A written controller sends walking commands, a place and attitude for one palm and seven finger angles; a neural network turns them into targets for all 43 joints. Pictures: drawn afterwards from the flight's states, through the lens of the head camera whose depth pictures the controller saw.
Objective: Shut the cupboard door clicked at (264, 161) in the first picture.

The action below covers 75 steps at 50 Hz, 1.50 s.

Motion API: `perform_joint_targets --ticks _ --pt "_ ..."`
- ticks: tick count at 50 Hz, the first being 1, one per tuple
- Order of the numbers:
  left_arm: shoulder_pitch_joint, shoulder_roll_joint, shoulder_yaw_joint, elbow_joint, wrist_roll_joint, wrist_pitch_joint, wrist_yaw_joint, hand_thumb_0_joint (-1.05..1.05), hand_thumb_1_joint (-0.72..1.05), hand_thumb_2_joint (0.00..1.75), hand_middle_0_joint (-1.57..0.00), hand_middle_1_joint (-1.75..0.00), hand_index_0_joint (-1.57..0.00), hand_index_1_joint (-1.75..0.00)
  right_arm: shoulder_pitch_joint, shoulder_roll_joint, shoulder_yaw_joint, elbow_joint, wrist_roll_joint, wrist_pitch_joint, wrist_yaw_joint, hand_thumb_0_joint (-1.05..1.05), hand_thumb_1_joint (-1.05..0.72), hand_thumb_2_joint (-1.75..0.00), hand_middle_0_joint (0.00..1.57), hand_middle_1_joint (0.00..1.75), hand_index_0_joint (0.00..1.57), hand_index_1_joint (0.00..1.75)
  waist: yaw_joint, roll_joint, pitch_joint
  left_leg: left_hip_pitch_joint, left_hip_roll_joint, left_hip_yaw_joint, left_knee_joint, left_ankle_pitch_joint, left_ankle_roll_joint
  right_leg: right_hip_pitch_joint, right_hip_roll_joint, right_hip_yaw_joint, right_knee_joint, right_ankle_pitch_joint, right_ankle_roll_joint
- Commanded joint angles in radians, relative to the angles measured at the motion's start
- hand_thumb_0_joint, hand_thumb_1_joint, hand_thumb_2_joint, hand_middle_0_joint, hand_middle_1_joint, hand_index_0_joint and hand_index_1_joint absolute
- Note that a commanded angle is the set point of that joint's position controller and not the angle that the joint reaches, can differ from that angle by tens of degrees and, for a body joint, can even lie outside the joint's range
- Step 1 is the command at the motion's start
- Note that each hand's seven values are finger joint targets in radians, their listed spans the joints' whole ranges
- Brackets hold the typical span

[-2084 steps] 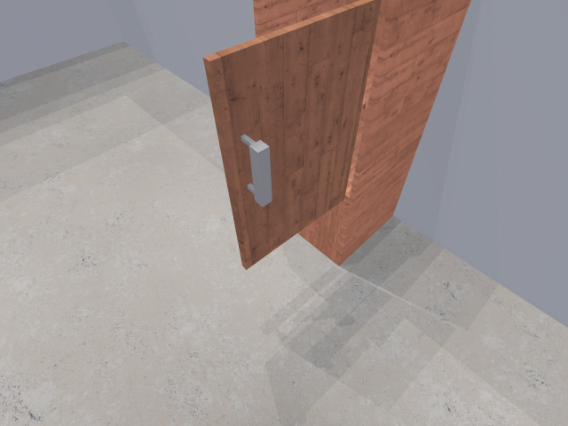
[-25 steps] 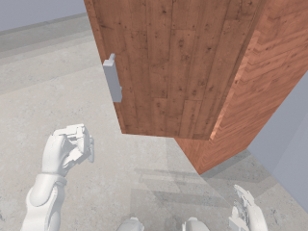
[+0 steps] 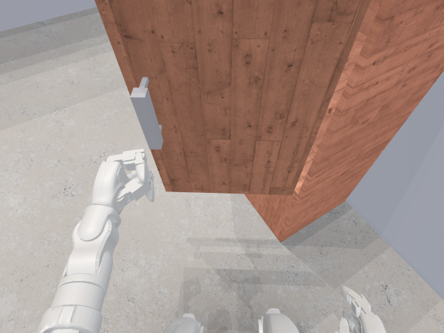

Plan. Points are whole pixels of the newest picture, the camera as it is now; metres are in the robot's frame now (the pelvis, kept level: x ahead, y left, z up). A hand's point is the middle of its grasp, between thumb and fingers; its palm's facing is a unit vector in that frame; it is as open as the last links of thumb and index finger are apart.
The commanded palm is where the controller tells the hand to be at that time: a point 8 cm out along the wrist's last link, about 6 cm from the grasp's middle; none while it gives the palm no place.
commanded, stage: bring the fist close to the handle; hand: left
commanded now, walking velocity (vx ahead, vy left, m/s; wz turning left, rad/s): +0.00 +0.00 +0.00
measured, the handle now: (150, 114) +0.51 +0.17 +0.08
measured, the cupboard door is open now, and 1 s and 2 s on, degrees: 57 57 41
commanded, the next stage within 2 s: push the door shut along its arc in 0.68 s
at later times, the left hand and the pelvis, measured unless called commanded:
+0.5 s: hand (158, 152) +0.41 +0.14 +0.09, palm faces -0.02 -1.00 -0.03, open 3.1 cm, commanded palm +0.38 +0.20 +0.08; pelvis +0.00 -0.01 +0.00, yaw -1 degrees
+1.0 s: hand (161, 148) +0.42 +0.13 +0.08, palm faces -0.08 -1.00 -0.01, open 3.1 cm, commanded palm +0.41 +0.19 +0.08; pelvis -0.01 +0.00 -0.01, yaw +0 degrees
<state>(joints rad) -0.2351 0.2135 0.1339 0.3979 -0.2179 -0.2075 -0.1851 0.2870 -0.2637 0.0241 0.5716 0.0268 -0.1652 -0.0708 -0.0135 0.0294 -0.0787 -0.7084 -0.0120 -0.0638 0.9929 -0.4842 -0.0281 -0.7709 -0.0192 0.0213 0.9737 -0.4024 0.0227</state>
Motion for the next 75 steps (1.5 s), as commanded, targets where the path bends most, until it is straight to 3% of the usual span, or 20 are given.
perform_joint_targets --ticks 1,3,9,14,18,22,25,26,28,32,36,39,44,51,56,59,63,67,71,75 --pt "-0.422 0.200 0.129 -0.253 -0.012 -0.144 0.039 0.00 0.90 0.90 -1.30 -1.50 -1.30 -1.50 0.000 -0.112 -0.053 -0.113 -0.004 -0.049 -0.007 0.00 -0.90 -0.90 0.20 0.30 0.20 0.30 0.002 -0.020 -0.419 0.081 -0.007 0.046 -0.132 0.305 0.032 0.308 0.018 -0.037 -0.080 0.303 -0.044" --pt "-0.417 0.152 0.084 -0.202 0.008 -0.159 0.041 0.00 0.90 0.90 -1.30 -1.50 -1.30 -1.50 0.008 -0.104 -0.054 -0.098 -0.005 -0.043 0.002 0.00 -0.90 -0.90 0.20 0.30 0.20 0.30 -0.007 0.008 -0.425 0.093 -0.004 0.052 -0.126 0.344 0.029 0.294 0.014 -0.039 -0.069 0.350 -0.044" --pt "-0.443 0.132 0.054 0.039 0.026 -0.081 0.010 0.00 0.90 0.90 -1.30 -1.50 -1.30 -1.50 0.041 -0.124 -0.061 -0.086 0.008 -0.004 0.013 0.00 -0.90 -0.90 0.20 0.30 0.20 0.30 -0.036 -0.066 -0.292 0.016 -0.001 0.062 -0.148 0.257 0.034 0.252 0.016 -0.040 -0.119 0.281 -0.037" --pt "-0.625 0.193 0.125 0.014 0.008 -0.118 0.026 0.00 0.90 0.90 -1.30 -1.50 -1.30 -1.50 0.040 -0.117 -0.058 -0.088 0.002 0.011 0.006 0.00 -0.90 -0.90 0.20 0.30 0.20 0.30 -0.025 -0.046 -0.392 0.030 -0.008 0.064 -0.133 0.288 0.034 0.306 0.012 -0.025 -0.101 0.332 -0.040" --pt "-0.589 0.202 0.141 -0.030 0.021 -0.202 0.041 0.00 0.90 0.90 -1.30 -1.50 -1.30 -1.50 0.050 -0.106 -0.064 -0.085 -0.008 0.010 0.017 0.00 -0.90 -0.90 0.20 0.30 0.20 0.30 -0.006 -0.034 -0.486 0.054 -0.009 0.072 -0.118 0.361 0.036 0.361 0.012 -0.015 -0.071 0.431 -0.040" --pt "-0.510 0.155 0.088 0.067 0.043 -0.185 0.027 0.00 0.90 0.90 -1.30 -1.50 -1.30 -1.50 0.060 -0.113 -0.070 -0.078 -0.001 0.020 0.030 0.00 -0.90 -0.90 0.20 0.30 0.20 0.30 -0.023 -0.041 -0.379 0.025 -0.003 0.080 -0.140 0.295 0.038 0.301 0.018 -0.025 -0.101 0.355 -0.036" --pt "-0.508 0.189 0.115 0.139 0.030 -0.139 0.014 0.00 0.90 0.90 -1.30 -1.50 -1.30 -1.50 0.058 -0.128 -0.067 -0.087 0.007 0.038 0.024 0.00 -0.90 -0.90 0.20 0.30 0.20 0.30 -0.033 -0.127 -0.290 -0.035 -0.008 0.083 -0.164 0.186 0.044 0.299 0.014 -0.011 -0.157 0.231 -0.029" --pt "-0.525 0.224 0.145 0.125 0.026 -0.134 0.013 0.00 0.90 0.90 -1.30 -1.50 -1.30 -1.50 0.052 -0.132 -0.067 -0.092 0.007 0.042 0.018 0.00 -0.90 -0.90 0.20 0.30 0.20 0.30 -0.020 -0.102 -0.301 -0.032 -0.011 0.083 -0.166 0.182 0.045 0.309 0.013 -0.005 -0.163 0.217 -0.033" --pt "-0.624 0.190 0.115 0.074 0.017 -0.147 0.015 0.00 0.90 0.90 -1.30 -1.50 -1.30 -1.50 0.039 -0.120 -0.064 -0.092 0.009 0.039 0.013 0.00 -0.90 -0.90 0.20 0.30 0.20 0.30 -0.033 -0.056 -0.327 0.004 -0.012 0.084 -0.166 0.181 0.046 0.298 0.013 -0.007 -0.160 0.215 -0.034" --pt "-0.623 0.222 0.157 0.020 0.002 -0.220 0.026 0.00 0.90 0.90 -1.30 -1.50 -1.30 -1.50 0.042 -0.117 -0.067 -0.083 -0.002 0.026 0.012 0.00 -0.90 -0.90 0.20 0.30 0.20 0.30 -0.016 -0.063 -0.432 0.027 -0.011 0.078 -0.144 0.231 0.044 0.347 0.015 -0.003 -0.123 0.288 -0.035" --pt "-0.643 0.239 0.138 0.121 0.041 -0.234 0.017 0.00 0.90 0.90 -1.30 -1.50 -1.30 -1.50 0.048 -0.121 -0.064 -0.060 -0.001 0.029 0.012 0.00 -0.90 -0.90 0.20 0.30 0.20 0.30 -0.036 -0.049 -0.342 -0.019 -0.007 0.074 -0.151 0.153 0.044 0.274 0.015 -0.004 -0.131 0.187 -0.035" --pt "-0.643 0.191 0.088 0.178 0.048 -0.200 0.005 0.00 0.90 0.90 -1.30 -1.50 -1.30 -1.50 0.040 -0.124 -0.063 -0.069 0.006 0.030 0.016 0.00 -0.90 -0.90 0.20 0.30 0.20 0.30 -0.043 -0.024 -0.299 -0.014 -0.007 0.072 -0.167 0.105 0.043 0.228 0.016 -0.013 -0.150 0.118 -0.037" --pt "-0.824 0.203 0.081 0.192 0.020 -0.186 -0.026 0.00 0.90 0.90 -1.30 -1.50 -1.30 -1.50 0.046 -0.132 -0.060 -0.066 0.009 0.029 0.005 0.00 -0.90 -0.90 0.20 0.30 0.20 0.30 -0.073 -0.047 -0.348 0.005 -0.007 0.059 -0.150 0.117 0.045 0.214 0.017 -0.017 -0.138 0.134 -0.036" --pt "-0.937 0.337 0.173 0.341 0.050 -0.227 -0.030 0.00 0.90 0.90 -1.30 -1.50 -1.30 -1.50 0.082 -0.146 -0.056 -0.033 -0.004 0.028 0.007 0.00 -0.90 -0.90 0.20 0.30 0.20 0.30 -0.073 -0.014 -0.408 -0.032 -0.008 0.049 -0.108 0.147 0.044 0.183 0.020 -0.012 -0.085 0.163 -0.040" --pt "-0.966 0.296 0.134 0.415 0.057 -0.196 -0.075 0.00 0.90 0.90 -1.30 -1.50 -1.30 -1.50 0.121 -0.153 -0.059 -0.040 -0.005 0.038 0.023 0.00 -0.90 -0.90 0.20 0.30 0.20 0.30 -0.088 0.002 -0.448 -0.004 -0.004 0.043 -0.097 0.225 0.040 0.152 0.025 -0.031 -0.059 0.238 -0.045" --pt "-1.008 0.319 0.149 0.426 0.043 -0.184 -0.102 0.00 0.90 0.90 -1.30 -1.50 -1.30 -1.50 0.134 -0.160 -0.063 -0.043 -0.002 0.049 0.022 0.00 -0.90 -0.90 0.20 0.30 0.20 0.30 -0.103 -0.049 -0.459 -0.032 -0.001 0.050 -0.084 0.224 0.044 0.175 0.026 -0.021 -0.065 0.258 -0.039" --pt "-1.084 0.286 0.110 0.430 0.045 -0.190 -0.123 0.00 0.90 0.90 -1.30 -1.50 -1.30 -1.50 0.160 -0.163 -0.068 -0.024 -0.005 0.050 0.027 0.00 -0.90 -0.90 0.20 0.30 0.20 0.30 -0.127 0.007 -0.464 0.025 0.006 0.036 -0.075 0.256 0.039 0.099 0.030 -0.035 -0.056 0.257 -0.042" --pt "-1.138 0.357 0.156 0.483 0.050 -0.192 -0.132 0.00 0.90 0.90 -1.30 -1.50 -1.30 -1.50 0.178 -0.174 -0.065 -0.011 -0.006 0.057 0.026 0.00 -0.90 -0.90 0.20 0.30 0.20 0.30 -0.140 -0.034 -0.450 -0.038 0.002 0.038 -0.065 0.199 0.049 0.107 0.030 -0.023 -0.063 0.214 -0.040" --pt "-1.203 0.392 0.155 0.507 0.070 -0.192 -0.147 0.00 0.90 0.90 -1.30 -1.50 -1.30 -1.50 0.193 -0.178 -0.062 -0.007 -0.007 0.056 0.027 0.00 -0.90 -0.90 0.20 0.30 0.20 0.30 -0.155 0.012 -0.458 -0.046 0.002 0.034 -0.054 0.174 0.052 0.072 0.033 -0.022 -0.058 0.177 -0.043" --pt "-1.272 0.349 0.101 0.518 0.074 -0.184 -0.168 0.00 0.90 0.90 -1.30 -1.50 -1.30 -1.50 0.205 -0.179 -0.061 0.008 -0.010 0.053 0.034 0.00 -0.90 -0.90 0.20 0.30 0.20 0.30 -0.180 0.078 -0.489 0.008 0.007 0.022 -0.042 0.205 0.045 0.015 0.034 -0.031 -0.052 0.178 -0.044"
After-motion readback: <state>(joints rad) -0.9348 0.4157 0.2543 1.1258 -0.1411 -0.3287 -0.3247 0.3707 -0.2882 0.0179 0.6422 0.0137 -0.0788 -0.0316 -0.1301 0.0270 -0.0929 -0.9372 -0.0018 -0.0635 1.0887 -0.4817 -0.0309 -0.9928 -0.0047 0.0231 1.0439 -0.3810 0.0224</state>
